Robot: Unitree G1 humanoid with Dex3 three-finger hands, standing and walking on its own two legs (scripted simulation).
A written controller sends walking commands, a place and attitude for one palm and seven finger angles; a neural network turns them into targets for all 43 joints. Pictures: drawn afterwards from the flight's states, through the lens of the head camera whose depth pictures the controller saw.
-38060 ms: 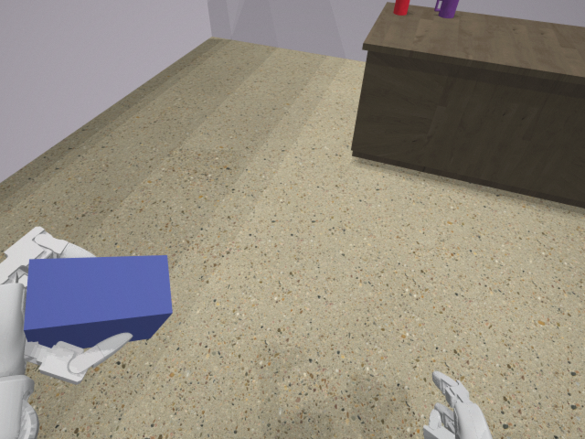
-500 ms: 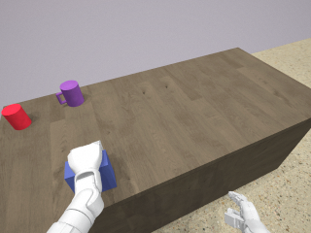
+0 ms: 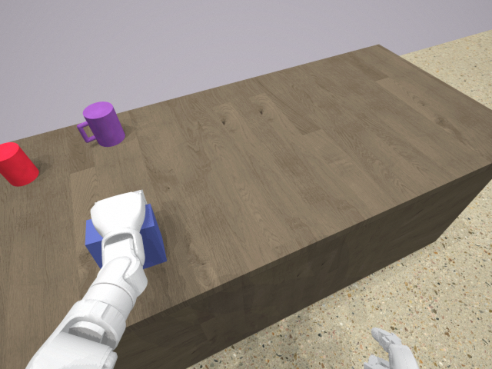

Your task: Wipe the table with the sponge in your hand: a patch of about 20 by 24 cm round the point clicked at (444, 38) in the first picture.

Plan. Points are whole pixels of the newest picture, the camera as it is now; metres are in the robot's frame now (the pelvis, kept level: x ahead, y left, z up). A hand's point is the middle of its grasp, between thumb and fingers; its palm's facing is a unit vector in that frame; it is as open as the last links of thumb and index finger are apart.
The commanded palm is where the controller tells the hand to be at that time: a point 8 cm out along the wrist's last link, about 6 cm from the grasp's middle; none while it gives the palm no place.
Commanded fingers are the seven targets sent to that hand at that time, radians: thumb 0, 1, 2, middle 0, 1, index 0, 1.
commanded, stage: wipe forward along the middle lane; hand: left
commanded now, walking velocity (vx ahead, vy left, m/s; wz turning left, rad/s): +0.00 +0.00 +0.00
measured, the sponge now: (131, 247) +0.34 +0.26 -0.05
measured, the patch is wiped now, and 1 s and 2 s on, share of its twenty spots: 1.00 1.00 1.00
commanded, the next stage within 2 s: slide back across to the first lane in 1.10 s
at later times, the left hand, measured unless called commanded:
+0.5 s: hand (125, 204) +0.41 +0.28 +0.00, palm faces -0.12 +0.01 -0.99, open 10.3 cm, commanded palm +0.40 +0.28 +0.03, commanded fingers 0.00 0.10 1.30 -1.20 -1.60 -1.20 -1.60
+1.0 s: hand (121, 188) +0.45 +0.31 +0.00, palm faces -0.11 +0.00 -0.99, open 10.3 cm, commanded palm +0.45 +0.30 +0.03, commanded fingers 0.00 0.10 1.30 -1.20 -1.60 -1.20 -1.60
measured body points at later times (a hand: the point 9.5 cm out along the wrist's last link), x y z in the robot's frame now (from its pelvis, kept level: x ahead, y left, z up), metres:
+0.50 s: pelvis +0.00 +0.00 -0.01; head +0.06 +0.00 +0.44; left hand +0.41 +0.28 +0.05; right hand +0.11 -0.25 -0.14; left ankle +0.00 +0.10 -0.72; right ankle +0.05 -0.07 -0.72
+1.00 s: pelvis +0.01 +0.02 -0.02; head +0.09 +0.03 +0.43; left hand +0.46 +0.30 +0.05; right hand +0.09 -0.24 -0.14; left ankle +0.00 +0.10 -0.72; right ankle +0.05 -0.07 -0.72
